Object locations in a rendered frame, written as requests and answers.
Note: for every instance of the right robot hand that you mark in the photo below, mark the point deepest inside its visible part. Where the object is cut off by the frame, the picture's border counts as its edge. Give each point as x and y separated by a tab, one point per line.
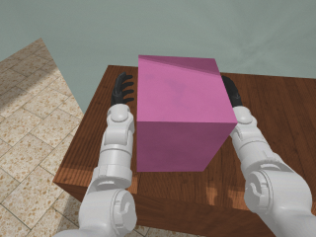
232	92

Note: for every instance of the right robot upper arm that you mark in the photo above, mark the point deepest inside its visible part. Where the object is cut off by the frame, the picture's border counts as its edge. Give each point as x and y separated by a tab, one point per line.
282	200

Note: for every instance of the carton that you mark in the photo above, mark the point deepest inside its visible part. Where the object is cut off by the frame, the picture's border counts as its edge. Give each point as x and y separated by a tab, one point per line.
184	114

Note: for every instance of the left robot forearm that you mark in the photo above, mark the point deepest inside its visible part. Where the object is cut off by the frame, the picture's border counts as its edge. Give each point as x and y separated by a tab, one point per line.
113	171

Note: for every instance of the right robot forearm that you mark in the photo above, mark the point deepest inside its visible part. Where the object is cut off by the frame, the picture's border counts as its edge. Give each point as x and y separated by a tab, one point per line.
251	147

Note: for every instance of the left robot hand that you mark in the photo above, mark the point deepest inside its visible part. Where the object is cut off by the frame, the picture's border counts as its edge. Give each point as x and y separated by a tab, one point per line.
118	93

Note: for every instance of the pedestal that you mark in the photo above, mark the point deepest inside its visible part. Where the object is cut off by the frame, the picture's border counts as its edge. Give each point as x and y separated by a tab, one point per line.
207	203

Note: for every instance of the left robot upper arm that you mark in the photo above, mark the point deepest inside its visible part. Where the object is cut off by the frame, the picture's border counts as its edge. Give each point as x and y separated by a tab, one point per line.
109	213

